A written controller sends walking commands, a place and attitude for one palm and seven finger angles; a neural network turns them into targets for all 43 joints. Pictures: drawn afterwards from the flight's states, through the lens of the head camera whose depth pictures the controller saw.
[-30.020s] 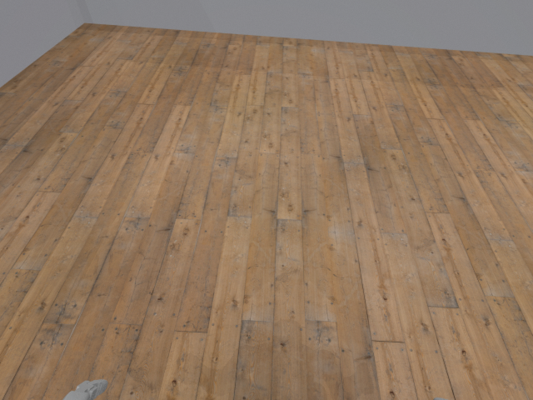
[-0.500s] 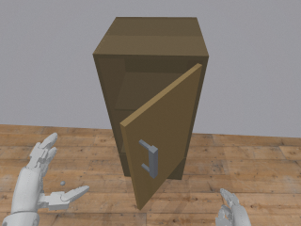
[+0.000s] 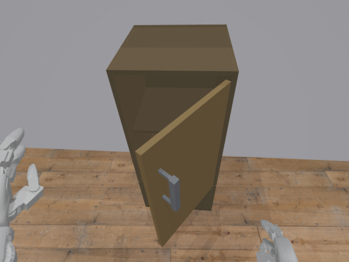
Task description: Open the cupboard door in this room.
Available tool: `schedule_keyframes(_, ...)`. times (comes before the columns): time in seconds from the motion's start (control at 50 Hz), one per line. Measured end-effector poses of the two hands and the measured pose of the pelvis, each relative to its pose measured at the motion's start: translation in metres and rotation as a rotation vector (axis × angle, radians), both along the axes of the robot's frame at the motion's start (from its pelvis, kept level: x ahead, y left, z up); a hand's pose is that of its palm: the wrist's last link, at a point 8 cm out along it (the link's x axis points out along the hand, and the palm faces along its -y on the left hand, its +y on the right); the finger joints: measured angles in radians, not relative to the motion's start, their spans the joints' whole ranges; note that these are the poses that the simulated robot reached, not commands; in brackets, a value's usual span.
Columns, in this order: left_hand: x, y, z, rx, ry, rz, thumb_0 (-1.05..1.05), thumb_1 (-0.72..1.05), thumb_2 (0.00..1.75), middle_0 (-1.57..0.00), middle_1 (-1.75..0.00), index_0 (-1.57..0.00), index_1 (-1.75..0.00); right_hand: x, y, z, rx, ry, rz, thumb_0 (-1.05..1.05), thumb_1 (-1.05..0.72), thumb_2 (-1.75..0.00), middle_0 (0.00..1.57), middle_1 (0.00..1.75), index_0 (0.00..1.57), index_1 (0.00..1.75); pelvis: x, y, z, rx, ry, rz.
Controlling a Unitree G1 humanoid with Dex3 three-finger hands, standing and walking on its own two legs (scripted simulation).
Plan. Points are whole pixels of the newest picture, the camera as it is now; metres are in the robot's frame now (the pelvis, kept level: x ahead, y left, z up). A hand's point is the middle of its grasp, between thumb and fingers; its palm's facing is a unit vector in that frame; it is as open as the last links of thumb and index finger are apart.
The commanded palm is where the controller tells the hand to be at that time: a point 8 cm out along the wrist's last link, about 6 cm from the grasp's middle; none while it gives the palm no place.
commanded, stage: draw the hand back to the body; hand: left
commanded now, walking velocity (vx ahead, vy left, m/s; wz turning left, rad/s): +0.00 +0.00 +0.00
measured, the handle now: (169, 190) +0.31 +0.06 -0.03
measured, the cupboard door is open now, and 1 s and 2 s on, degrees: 53 53 53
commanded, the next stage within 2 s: step back with the hand held close in 0.22 s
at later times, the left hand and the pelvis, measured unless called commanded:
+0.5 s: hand (53, 187) +0.19 +0.24 +0.15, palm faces +0.41 -0.78 -0.47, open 7.4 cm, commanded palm +0.13 +0.28 +0.17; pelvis -0.01 -0.02 +0.00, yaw +1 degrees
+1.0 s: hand (12, 223) +0.13 +0.28 +0.14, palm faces +0.36 -0.78 -0.50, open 7.4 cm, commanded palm +0.07 +0.32 +0.17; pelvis -0.07 +0.02 -0.01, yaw +0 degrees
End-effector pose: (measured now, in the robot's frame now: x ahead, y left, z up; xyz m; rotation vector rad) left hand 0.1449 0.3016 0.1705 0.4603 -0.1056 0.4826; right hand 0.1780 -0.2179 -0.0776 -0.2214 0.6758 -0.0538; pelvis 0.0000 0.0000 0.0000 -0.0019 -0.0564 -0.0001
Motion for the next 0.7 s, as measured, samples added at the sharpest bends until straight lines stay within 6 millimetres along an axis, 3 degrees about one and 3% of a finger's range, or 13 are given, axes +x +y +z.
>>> schedule_keyframes(0.12,0.0,-0.015,-0.012,-0.032,0.044,-0.028,0.02,0.87,0.89,-0.2,-0.3,-0.21,-0.3,-0.005,-0.012,-0.002,-0.009,0.018,-0.014,0.01,-0.9,-0.9,0.2,0.3,0.2,0.3,0.0,-0.009,0.001,0.001,-0.004,0.0)
schedule_keyframes(0.44,0.003,-0.025,0.006,0.05,0.001,-0.038,0.02,0.89,0.9,-0.21,-0.3,-0.22,-0.3,-0.003,-0.029,-0.004,-0.005,0.03,-0.03,0.01,-0.9,-0.9,0.2,0.3,0.2,0.3,-0.004,-0.025,0.0,-0.01,0.017,0.013)
schedule_keyframes(0.6,0.008,-0.027,-0.005,0.08,0.099,-0.112,0.02,0.89,0.9,-0.21,-0.3,-0.21,-0.3,-0.016,-0.04,-0.005,-0.031,0.086,-0.11,0.01,-0.9,-0.9,0.2,0.3,0.2,0.3,-0.011,-0.015,0.0,-0.01,0.068,-0.004)
schedule_keyframes(0.7,0.003,-0.019,-0.001,0.111,0.103,-0.146,0.02,0.89,0.9,-0.21,-0.3,-0.22,-0.3,-0.029,-0.037,-0.003,-0.047,0.104,-0.145,0.01,-0.9,-0.9,0.2,0.3,0.2,0.3,-0.02,-0.007,-0.001,-0.01,0.074,-0.012)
